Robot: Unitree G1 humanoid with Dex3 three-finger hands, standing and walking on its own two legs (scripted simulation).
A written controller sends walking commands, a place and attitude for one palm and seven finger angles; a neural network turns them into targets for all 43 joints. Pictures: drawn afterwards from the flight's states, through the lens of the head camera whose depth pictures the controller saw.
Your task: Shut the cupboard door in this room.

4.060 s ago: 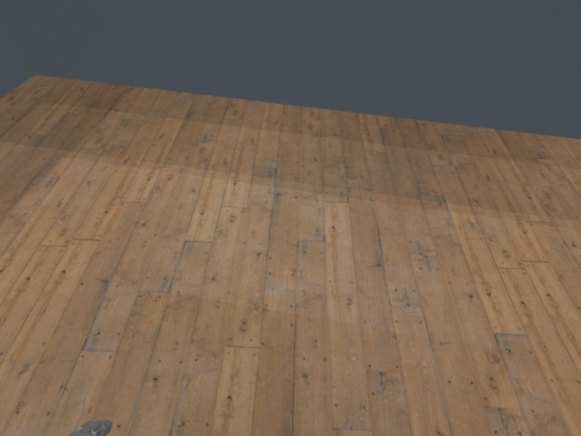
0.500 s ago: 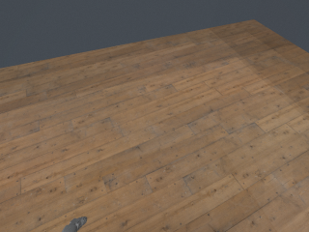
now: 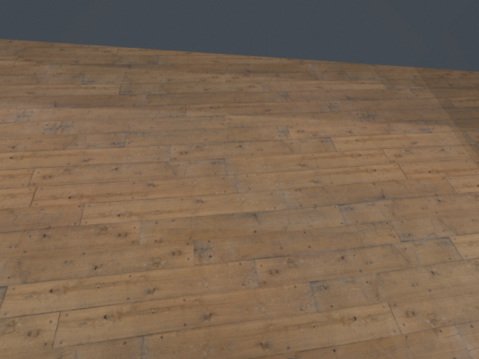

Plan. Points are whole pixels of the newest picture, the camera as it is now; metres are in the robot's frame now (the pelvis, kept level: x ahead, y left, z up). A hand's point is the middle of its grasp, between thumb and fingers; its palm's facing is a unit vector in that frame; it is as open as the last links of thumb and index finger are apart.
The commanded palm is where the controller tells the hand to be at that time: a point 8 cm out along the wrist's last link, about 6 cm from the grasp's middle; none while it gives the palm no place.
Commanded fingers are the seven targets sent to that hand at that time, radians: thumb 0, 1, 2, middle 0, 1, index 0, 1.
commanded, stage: turn or walk to find it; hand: left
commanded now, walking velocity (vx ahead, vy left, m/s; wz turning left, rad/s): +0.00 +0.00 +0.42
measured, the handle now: out of the picture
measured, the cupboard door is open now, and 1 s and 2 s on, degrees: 93 93 93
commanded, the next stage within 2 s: none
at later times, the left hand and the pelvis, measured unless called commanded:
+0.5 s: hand out of the picture +0.03 +0.17 -0.14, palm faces +0.23 -0.93 -0.28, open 7.4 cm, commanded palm none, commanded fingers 0.00 0.90 0.90 -0.20 -0.30 -0.20 -0.30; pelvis -0.02 -0.04 +0.01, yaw +13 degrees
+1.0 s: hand out of the picture -0.10 +0.22 -0.16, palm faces +0.46 -0.86 -0.24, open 7.4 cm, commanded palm none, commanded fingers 0.00 0.90 0.90 -0.20 -0.30 -0.20 -0.30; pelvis -0.06 +0.01 +0.01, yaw +25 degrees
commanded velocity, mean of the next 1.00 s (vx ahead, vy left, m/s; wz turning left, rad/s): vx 0.00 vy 0.00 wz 0.42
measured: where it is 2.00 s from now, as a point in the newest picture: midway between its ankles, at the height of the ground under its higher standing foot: outside the picture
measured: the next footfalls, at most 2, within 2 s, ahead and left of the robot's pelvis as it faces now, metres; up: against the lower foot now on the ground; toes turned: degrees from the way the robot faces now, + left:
right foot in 0.34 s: +0.05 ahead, -0.13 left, +0.00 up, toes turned +4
left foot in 0.78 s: -0.06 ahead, +0.10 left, +0.00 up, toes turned +26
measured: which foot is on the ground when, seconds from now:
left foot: down 0.00-0.34, up 0.36-0.76, down 0.78-1.00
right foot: up 0.00-0.32, down 0.34-0.78, up 0.80-1.00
